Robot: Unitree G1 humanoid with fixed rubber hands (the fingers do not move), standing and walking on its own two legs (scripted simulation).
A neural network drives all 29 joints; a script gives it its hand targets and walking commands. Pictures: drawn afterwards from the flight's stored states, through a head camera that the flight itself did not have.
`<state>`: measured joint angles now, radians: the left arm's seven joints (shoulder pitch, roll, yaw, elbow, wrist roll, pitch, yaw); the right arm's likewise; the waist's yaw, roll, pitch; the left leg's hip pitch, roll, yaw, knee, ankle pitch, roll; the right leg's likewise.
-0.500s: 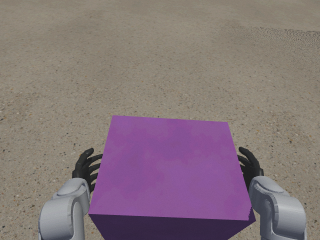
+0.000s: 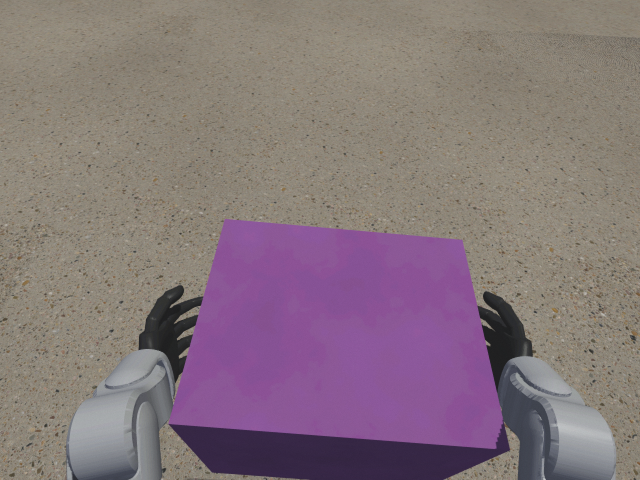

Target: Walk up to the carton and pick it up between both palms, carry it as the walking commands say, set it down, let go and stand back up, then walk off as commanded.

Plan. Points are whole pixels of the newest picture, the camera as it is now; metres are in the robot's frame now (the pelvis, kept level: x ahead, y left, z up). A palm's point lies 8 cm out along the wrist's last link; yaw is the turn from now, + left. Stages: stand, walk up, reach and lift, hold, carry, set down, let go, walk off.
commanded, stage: carry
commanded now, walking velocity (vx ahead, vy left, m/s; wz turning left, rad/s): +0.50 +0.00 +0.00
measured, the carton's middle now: (330, 362) +0.27 -0.03 +0.01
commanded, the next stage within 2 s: none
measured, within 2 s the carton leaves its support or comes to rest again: neither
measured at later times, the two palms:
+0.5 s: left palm (176, 167) +0.57 +0.19 +0.08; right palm (412, 172) +0.54 -0.18 +0.09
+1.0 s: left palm (177, 80) +0.85 +0.23 +0.09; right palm (357, 75) +0.86 -0.14 +0.09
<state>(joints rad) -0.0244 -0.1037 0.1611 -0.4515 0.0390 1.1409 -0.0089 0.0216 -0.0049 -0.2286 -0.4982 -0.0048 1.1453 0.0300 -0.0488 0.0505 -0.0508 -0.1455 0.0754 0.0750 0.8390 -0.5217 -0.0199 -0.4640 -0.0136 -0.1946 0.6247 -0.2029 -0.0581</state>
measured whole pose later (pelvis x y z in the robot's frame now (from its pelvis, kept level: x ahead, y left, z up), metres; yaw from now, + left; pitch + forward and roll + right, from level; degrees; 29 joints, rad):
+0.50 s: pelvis +0.31 +0.02 +0.01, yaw -2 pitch +5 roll -1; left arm -0.01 -0.05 0.19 -0.47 -0.01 1.16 -0.01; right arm 0.03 0.07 -0.21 -0.49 -0.03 1.13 0.01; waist -0.02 0.01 -0.05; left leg -0.05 0.04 0.15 0.41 -0.44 0.00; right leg -0.51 -0.02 -0.13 0.65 -0.27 -0.01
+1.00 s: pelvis +0.60 +0.03 +0.02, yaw -1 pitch +5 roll +0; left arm -0.05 -0.01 0.21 -0.45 -0.02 1.17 -0.01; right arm -0.02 0.09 -0.20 -0.43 -0.06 1.11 0.03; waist 0.04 -0.03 -0.05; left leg -0.32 0.02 0.16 0.53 -0.29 0.05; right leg -0.36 -0.02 -0.05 0.84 -0.48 0.04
